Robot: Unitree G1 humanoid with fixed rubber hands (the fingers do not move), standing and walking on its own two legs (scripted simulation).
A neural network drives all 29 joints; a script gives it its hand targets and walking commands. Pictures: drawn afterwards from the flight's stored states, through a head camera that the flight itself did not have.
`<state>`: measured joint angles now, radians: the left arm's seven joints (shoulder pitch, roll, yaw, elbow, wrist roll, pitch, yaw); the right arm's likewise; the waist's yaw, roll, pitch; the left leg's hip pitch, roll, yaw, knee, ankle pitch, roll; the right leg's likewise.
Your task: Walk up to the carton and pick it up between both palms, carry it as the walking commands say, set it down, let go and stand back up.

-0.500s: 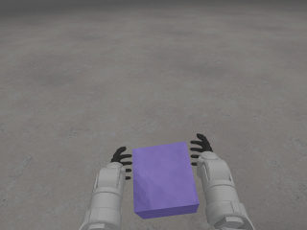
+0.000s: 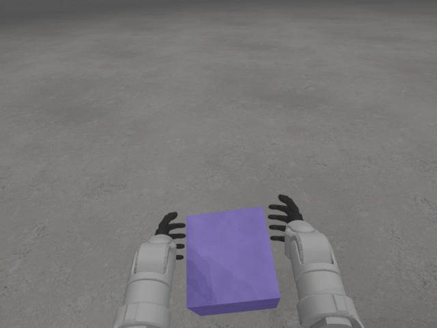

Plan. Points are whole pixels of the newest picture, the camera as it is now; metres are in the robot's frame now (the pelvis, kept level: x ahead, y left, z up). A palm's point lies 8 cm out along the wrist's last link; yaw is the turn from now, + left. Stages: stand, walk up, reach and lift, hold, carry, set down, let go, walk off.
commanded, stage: carry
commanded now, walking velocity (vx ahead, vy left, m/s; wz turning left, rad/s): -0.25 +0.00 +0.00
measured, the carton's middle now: (231, 262) +0.31 -0.01 -0.04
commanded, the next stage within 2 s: none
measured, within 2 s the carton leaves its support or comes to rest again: neither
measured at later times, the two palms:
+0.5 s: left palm (148, 292) +0.19 +0.13 +0.06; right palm (302, 277) +0.20 -0.12 +0.07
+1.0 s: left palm out of the picture +0.03 +0.15 +0.09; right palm out of the picture +0.04 -0.11 +0.09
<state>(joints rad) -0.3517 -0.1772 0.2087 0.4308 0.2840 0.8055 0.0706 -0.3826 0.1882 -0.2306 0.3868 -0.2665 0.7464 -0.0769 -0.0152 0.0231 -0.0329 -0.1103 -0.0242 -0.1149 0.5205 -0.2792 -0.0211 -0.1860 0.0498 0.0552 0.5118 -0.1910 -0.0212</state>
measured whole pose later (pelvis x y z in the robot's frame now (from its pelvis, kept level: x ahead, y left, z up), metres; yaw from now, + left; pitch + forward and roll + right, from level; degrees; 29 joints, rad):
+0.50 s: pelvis -0.10 +0.01 -0.03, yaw -2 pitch +0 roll +0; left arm -0.31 -0.17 0.05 -0.22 0.07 1.23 0.25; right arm -0.35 0.18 -0.09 -0.19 -0.12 1.13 -0.26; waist 0.03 0.04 -0.01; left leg -0.58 -0.01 -0.04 0.87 -0.36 0.00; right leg -0.57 0.02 -0.01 0.75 -0.16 -0.03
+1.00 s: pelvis -0.26 +0.02 -0.02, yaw -2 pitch +4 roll +0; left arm -0.32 -0.17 0.06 -0.23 0.08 1.24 0.28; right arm -0.37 0.19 -0.10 -0.18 -0.11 1.19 -0.26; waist 0.06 0.02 -0.10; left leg -0.55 0.04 0.10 0.65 -0.16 0.04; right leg -0.38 -0.01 -0.07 0.74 -0.41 0.00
